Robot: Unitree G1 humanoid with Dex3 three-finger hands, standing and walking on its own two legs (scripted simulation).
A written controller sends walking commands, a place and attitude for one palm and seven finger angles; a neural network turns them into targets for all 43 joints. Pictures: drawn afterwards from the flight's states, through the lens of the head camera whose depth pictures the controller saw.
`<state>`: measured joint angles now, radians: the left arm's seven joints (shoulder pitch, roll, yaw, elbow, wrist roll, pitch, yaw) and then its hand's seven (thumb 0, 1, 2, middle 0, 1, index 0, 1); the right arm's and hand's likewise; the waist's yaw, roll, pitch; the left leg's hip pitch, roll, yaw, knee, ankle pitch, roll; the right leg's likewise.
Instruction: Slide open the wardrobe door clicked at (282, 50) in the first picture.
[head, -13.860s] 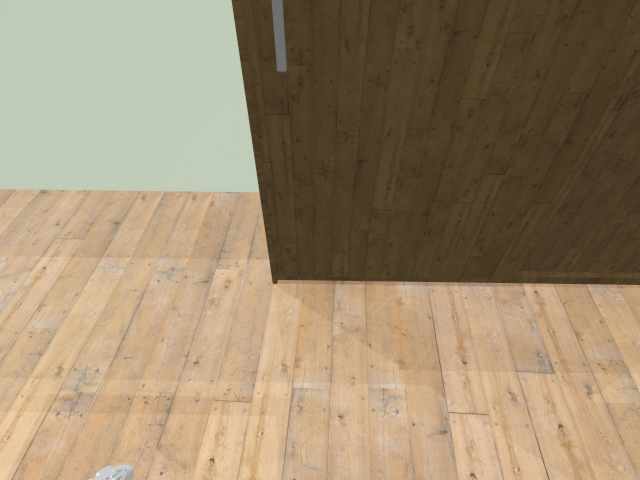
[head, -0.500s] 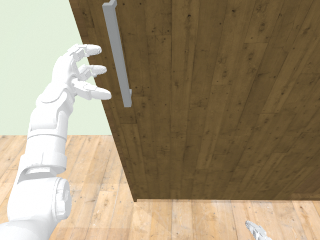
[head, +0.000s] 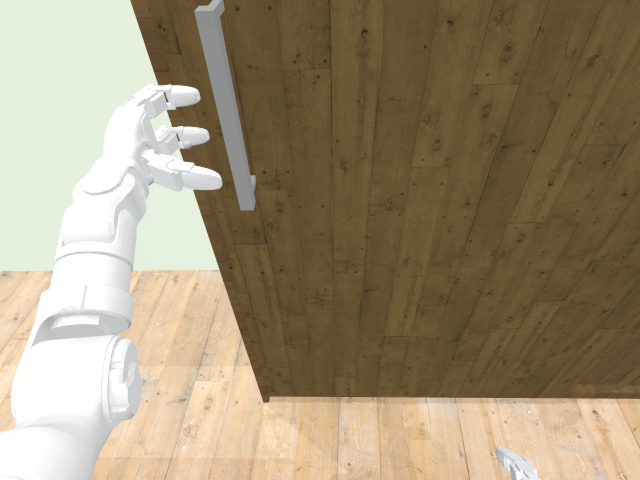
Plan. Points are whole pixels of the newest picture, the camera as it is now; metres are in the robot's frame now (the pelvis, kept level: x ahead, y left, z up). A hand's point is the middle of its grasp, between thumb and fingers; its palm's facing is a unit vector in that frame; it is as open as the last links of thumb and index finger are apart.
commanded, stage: feel for the door with the fingertips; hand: left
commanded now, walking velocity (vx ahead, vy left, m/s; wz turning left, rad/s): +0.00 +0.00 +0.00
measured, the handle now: (234, 117) +0.50 +0.14 +0.24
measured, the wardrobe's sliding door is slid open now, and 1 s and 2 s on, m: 0.00 0.00 0.00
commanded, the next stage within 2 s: slide the fingers in behind the handle in 0.90 s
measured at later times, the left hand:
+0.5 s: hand (218, 143) +0.43 +0.14 +0.24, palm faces +0.02 -1.00 -0.01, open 14.0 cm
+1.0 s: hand (215, 135) +0.46 +0.15 +0.23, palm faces +0.03 -1.00 -0.02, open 13.7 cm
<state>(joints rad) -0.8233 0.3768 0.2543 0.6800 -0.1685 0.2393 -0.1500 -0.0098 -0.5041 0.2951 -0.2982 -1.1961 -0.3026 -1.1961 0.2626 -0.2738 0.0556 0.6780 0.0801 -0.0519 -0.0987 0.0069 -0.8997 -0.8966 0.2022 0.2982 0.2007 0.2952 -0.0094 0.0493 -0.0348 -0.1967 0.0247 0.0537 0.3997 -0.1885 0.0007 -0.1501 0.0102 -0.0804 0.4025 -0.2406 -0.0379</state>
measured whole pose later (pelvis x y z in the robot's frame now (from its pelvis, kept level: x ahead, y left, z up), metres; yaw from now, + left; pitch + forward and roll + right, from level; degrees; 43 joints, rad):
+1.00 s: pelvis +0.01 +0.01 +0.00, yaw +0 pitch +1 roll +0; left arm -0.93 0.31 0.21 0.80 -0.15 0.19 -0.08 -0.01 -0.50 0.30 -0.34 -1.23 -0.34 -1.24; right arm 0.30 -0.26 0.04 0.71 0.06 -0.06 -0.09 0.01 -0.90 -0.90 0.20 0.30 0.20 0.30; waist -0.01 0.04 -0.04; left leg -0.23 0.01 0.05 0.42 -0.21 0.01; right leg -0.18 0.00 -0.08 0.41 -0.26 -0.03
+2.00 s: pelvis +0.01 +0.00 +0.00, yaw -1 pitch +0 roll +0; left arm -0.82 0.21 0.19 0.59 -0.16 0.26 0.00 -0.01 -0.50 0.30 -0.30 -1.20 -0.30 -1.20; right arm 0.26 -0.24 0.05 0.69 0.06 -0.02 -0.08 0.01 -0.90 -0.90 0.20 0.30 0.20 0.30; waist -0.01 0.05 -0.05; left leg -0.18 0.02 0.06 0.38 -0.20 0.00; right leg -0.14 0.01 -0.06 0.39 -0.25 -0.03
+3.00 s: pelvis +0.01 +0.01 +0.00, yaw +0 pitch +0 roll +0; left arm -0.84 0.17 0.13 0.57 -0.15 0.30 0.05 -0.01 -0.49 0.30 -0.28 -1.20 -0.26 -1.20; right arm 0.24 -0.24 0.05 0.70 0.05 -0.02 -0.08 0.01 -0.90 -0.90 0.20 0.30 0.20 0.30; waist 0.00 0.04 -0.04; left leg -0.18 0.01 0.06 0.40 -0.21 0.01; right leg -0.13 0.00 -0.07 0.40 -0.25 -0.02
